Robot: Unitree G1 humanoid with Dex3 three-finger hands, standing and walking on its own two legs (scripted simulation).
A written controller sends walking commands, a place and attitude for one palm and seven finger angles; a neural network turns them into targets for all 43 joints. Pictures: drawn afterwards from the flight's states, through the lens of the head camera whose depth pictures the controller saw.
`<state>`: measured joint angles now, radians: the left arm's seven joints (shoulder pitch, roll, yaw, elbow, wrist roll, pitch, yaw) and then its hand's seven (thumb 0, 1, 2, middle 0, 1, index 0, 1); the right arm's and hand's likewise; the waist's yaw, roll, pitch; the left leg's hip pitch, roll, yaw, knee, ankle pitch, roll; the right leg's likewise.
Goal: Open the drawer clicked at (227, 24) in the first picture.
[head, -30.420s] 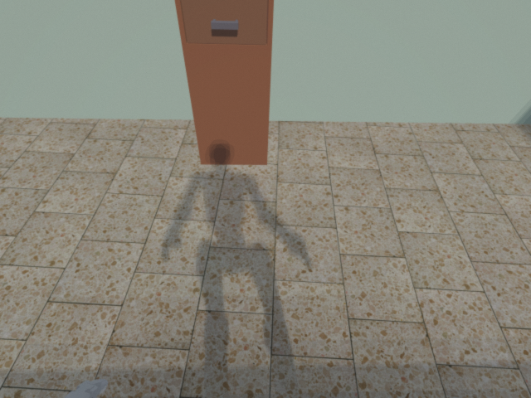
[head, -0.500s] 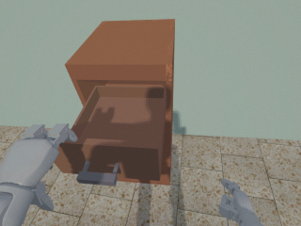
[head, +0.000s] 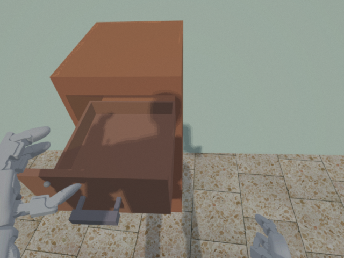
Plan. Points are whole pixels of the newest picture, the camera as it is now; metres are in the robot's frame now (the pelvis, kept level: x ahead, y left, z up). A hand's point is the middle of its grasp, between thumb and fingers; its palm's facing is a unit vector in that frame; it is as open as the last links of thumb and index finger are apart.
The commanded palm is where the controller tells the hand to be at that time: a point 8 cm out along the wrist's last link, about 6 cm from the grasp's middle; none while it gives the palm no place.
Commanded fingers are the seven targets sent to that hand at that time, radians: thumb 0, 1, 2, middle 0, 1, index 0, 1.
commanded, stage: draw the hand back to the body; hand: left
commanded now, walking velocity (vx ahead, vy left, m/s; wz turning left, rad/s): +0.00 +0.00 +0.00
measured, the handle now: (97, 208) +0.22 +0.21 +0.00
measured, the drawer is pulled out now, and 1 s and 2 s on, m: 0.29 0.29 0.29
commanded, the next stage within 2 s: step back with the hand held close in 0.50 s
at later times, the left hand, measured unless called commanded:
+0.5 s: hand (43, 193) +0.17 +0.23 +0.17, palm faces +0.41 -0.82 -0.40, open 7.6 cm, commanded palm +0.12 +0.27 +0.19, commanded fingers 0.00 0.90 0.90 -0.20 -0.30 -0.20 -0.30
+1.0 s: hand (20, 211) +0.14 +0.25 +0.17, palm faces +0.30 -0.80 -0.52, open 7.4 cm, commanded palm +0.08 +0.30 +0.19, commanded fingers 0.00 0.90 0.90 -0.20 -0.30 -0.20 -0.30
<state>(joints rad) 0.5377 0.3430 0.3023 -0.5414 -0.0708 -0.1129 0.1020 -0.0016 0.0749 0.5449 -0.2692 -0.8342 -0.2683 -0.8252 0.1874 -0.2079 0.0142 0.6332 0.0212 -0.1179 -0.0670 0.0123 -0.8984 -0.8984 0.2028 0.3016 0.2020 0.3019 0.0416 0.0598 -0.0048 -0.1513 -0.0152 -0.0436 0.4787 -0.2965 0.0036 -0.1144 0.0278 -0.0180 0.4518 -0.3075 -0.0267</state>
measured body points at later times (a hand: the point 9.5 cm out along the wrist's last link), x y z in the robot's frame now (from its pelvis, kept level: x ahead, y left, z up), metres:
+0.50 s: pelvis +0.00 -0.01 +0.00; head -0.02 -0.04 +0.45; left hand +0.15 +0.27 +0.19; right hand +0.20 -0.22 -0.08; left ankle -0.02 +0.12 -0.74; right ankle -0.04 -0.10 -0.74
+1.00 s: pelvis -0.04 +0.01 +0.00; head -0.01 +0.02 +0.45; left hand +0.12 +0.29 +0.19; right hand +0.14 -0.23 -0.08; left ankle -0.02 +0.11 -0.74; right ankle -0.04 -0.10 -0.74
